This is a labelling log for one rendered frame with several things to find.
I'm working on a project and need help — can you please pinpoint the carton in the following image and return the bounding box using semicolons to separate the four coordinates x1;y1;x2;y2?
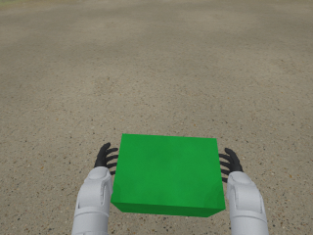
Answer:
111;133;226;217

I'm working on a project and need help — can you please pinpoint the left robot forearm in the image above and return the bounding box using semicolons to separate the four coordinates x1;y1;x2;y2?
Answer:
71;166;113;235

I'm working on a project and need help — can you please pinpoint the right robot forearm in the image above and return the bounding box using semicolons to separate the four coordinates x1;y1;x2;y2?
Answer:
226;171;269;235

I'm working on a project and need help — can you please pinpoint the left robot hand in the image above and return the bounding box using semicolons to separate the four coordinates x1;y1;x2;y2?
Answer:
94;142;118;175

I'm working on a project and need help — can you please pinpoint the right robot hand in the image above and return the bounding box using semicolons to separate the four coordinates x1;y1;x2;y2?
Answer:
218;148;244;183

